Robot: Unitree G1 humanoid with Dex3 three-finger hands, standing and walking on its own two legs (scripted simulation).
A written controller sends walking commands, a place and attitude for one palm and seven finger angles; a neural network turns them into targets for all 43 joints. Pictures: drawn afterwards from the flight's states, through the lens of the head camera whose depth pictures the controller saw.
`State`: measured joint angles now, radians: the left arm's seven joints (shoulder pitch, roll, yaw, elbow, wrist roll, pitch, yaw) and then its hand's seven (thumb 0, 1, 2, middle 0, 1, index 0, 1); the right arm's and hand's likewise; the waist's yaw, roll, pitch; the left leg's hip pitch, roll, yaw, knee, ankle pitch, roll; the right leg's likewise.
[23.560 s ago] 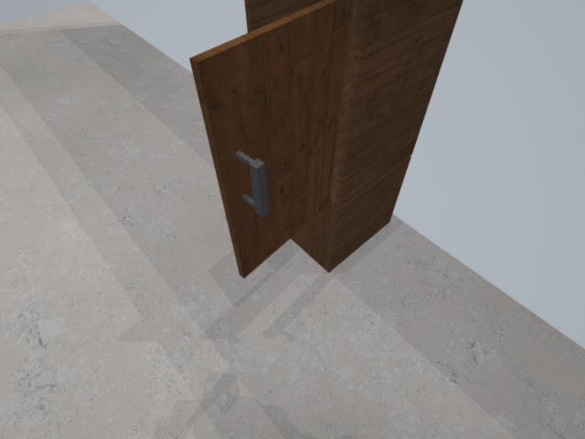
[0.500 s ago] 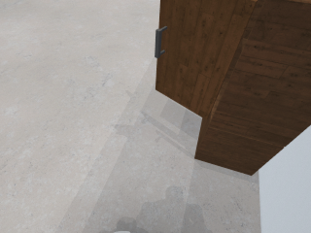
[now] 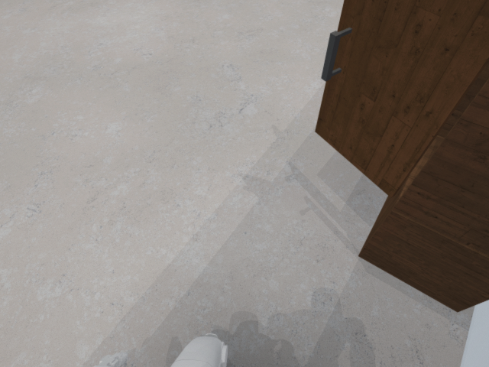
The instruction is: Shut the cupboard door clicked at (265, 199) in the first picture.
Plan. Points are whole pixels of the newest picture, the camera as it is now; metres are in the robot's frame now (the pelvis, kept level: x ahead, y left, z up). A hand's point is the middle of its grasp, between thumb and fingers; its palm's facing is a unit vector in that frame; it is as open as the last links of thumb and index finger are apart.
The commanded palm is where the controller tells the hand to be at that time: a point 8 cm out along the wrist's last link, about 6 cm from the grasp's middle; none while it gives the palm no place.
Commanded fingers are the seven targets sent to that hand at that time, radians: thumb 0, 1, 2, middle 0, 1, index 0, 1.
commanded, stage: walk to a spot facing it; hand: left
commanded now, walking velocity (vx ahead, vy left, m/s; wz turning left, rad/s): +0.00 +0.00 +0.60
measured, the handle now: (336, 55) +0.87 -0.23 +0.00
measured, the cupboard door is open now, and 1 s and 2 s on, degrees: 68 68 68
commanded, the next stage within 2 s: turn to face it in 1.78 s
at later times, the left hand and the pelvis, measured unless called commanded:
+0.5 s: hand out of the picture +0.03 +0.20 -0.15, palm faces +0.34 -0.88 -0.32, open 7.4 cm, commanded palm none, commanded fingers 0.00 0.90 0.90 -0.20 -0.30 -0.20 -0.30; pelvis +0.02 -0.03 -0.01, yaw +20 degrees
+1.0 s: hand out of the picture +0.04 +0.23 -0.15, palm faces +0.59 -0.77 -0.23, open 7.4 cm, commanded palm none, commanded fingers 0.00 0.90 0.90 -0.20 -0.30 -0.20 -0.30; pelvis +0.09 +0.00 +0.00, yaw +37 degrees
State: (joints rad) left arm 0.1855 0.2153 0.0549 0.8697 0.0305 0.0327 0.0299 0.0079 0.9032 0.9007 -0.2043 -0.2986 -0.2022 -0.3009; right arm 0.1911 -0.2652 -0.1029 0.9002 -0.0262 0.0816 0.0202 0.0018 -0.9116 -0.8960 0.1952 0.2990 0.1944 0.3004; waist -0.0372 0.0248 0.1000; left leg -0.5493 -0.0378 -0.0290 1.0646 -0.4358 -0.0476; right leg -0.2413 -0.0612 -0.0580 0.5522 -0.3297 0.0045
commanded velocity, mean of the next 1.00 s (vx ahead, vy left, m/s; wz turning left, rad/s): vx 0.13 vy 0.00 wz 0.60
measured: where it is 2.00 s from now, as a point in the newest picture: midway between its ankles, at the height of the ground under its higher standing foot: (184, 318)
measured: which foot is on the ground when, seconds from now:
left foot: up 0.00-0.14, down 0.16-0.42, up 0.44-0.74, down 0.76-1.00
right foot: down 0.00-0.18, up 0.20-0.40, down 0.42-0.76, up 0.78-1.00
